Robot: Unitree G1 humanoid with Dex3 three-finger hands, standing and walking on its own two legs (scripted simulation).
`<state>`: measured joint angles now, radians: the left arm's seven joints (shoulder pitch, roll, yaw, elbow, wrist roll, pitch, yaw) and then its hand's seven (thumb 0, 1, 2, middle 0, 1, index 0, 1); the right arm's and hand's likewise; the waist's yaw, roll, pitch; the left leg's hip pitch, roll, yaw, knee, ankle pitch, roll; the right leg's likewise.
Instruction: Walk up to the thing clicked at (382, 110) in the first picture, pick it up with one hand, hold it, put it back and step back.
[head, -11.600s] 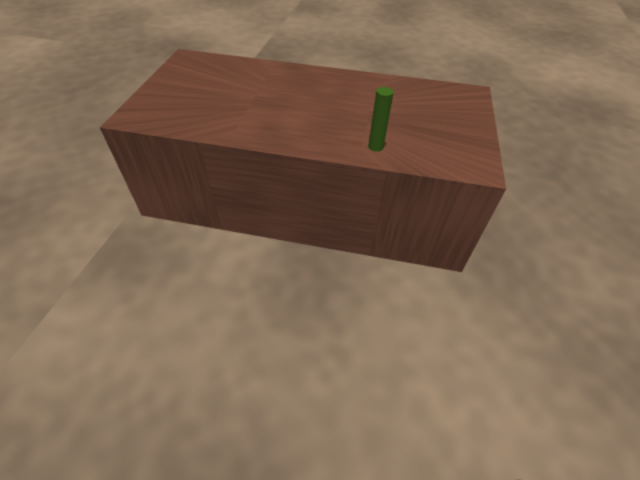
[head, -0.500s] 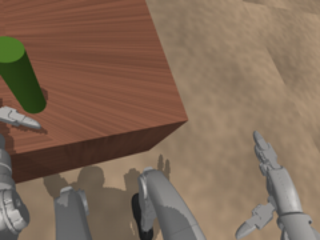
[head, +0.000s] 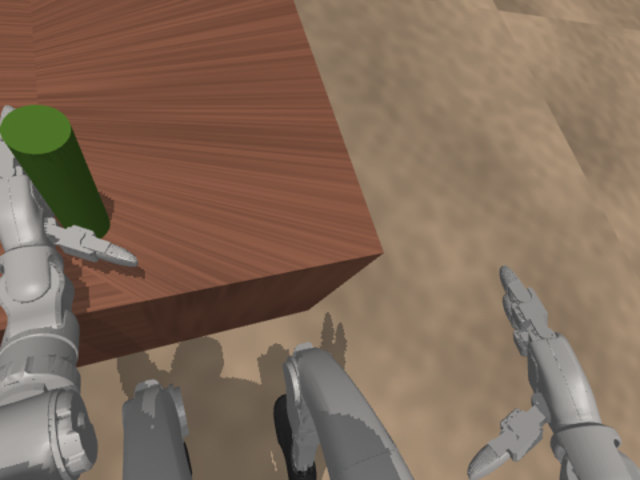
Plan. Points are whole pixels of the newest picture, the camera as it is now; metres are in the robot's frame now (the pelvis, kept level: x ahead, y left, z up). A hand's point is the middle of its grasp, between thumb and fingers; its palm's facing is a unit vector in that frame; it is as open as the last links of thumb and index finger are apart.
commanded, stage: close in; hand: left
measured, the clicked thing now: (67, 186) +0.48 +0.18 -0.02
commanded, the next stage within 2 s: close in 0.10 s
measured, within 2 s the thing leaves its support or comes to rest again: leaves its support in 1.38 s
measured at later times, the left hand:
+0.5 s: hand (74, 191) +0.49 +0.17 -0.04, palm faces +0.11 -0.99 +0.00, open 16.1 cm
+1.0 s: hand (74, 184) +0.49 +0.17 -0.04, palm faces +0.11 -0.99 +0.00, open 8.0 cm
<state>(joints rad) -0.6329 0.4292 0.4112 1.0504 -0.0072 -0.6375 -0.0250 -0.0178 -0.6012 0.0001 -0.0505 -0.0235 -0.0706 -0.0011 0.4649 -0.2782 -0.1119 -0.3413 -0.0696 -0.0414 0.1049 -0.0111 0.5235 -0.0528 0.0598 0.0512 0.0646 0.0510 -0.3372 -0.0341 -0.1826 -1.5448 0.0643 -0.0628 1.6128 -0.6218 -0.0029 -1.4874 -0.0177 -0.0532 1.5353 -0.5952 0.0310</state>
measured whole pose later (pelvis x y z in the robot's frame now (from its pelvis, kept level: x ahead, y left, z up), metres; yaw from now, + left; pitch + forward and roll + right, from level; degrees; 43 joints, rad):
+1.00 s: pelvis -0.01 +0.00 +0.01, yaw +0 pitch +31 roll -5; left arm -0.71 0.50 0.44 1.17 0.01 -0.66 -0.02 -0.01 -0.10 0.62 -1.02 -0.88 -1.01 -0.84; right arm 0.45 -0.30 -0.10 -0.37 -0.07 -0.02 0.10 -0.01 0.50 -0.05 0.06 0.05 0.06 0.05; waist -0.36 -0.04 -0.17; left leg -1.53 0.07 -0.06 1.59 -0.60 0.00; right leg -1.47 -0.01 -0.05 1.51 -0.57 0.03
